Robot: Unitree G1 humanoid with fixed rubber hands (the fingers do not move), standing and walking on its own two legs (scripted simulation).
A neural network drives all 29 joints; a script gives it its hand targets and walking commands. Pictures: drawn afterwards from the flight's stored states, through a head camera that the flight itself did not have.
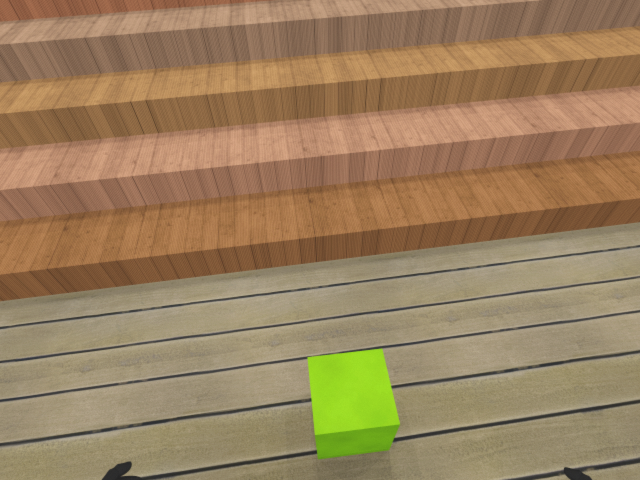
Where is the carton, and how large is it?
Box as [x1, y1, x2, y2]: [307, 349, 399, 458]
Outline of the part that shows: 382,349 307,357 318,458 386,450 389,448 399,425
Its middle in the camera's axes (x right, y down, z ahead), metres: +0.09 +0.47 +1.09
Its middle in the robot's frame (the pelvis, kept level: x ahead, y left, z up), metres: +0.43 -0.03 -0.66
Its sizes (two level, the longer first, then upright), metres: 0.210 0.200 0.250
